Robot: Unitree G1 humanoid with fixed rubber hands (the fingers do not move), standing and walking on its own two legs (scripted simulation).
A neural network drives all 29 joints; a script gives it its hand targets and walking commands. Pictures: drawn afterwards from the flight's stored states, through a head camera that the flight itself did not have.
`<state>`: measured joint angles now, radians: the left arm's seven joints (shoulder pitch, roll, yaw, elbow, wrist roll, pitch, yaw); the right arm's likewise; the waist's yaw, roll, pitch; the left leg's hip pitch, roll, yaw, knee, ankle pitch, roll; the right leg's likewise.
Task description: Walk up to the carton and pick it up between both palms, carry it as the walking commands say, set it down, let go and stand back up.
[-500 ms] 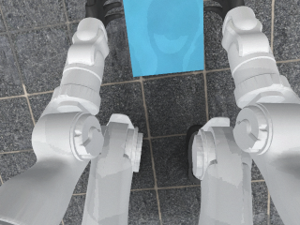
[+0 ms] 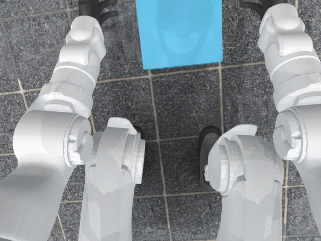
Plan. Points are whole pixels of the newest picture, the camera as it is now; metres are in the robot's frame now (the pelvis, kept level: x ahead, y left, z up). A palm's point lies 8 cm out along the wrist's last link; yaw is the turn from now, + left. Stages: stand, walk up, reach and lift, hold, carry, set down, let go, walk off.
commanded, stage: set down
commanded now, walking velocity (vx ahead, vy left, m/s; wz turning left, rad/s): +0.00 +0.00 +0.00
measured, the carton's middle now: (177, 14) +0.54 -0.01 -0.29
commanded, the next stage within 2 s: let go in 1.56 s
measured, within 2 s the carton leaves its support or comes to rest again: neither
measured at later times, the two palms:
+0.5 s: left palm out of the picture +0.53 +0.15 -0.08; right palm out of the picture +0.55 -0.17 -0.09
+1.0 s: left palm out of the picture +0.53 +0.16 +0.06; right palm out of the picture +0.55 -0.18 +0.06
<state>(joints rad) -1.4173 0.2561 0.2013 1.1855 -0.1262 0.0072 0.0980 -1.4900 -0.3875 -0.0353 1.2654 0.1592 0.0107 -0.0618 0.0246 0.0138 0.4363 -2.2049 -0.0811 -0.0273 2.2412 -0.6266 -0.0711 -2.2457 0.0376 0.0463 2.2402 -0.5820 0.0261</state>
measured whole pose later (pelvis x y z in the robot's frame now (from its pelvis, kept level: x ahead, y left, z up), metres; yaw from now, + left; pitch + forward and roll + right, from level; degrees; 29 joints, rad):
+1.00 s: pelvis +0.02 +0.00 +0.17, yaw +0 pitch +46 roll +2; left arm -1.10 0.13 0.30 0.78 -0.03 0.16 0.15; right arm -1.20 -0.26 -0.21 0.90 0.01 0.17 -0.08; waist 0.03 0.01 -0.04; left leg -1.92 -0.07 -0.04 1.64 -0.53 -0.05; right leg -1.95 0.05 0.07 1.64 -0.50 0.03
